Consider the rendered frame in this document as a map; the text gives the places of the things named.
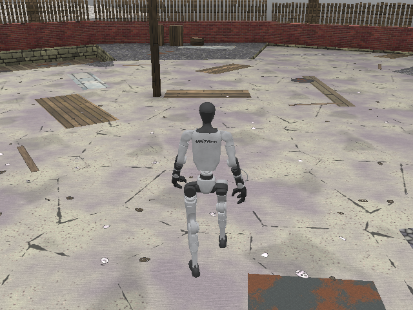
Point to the left robot hand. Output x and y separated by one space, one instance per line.
181 179

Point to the left robot foot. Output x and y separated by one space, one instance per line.
195 271

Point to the right robot forearm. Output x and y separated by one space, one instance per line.
237 175

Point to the robot left upper arm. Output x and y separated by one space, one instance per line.
183 146

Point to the left robot forearm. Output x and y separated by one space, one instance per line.
177 169

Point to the robot right upper arm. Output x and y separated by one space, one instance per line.
230 148

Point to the right robot hand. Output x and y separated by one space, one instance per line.
242 195

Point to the humanoid robot head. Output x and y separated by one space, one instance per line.
207 112

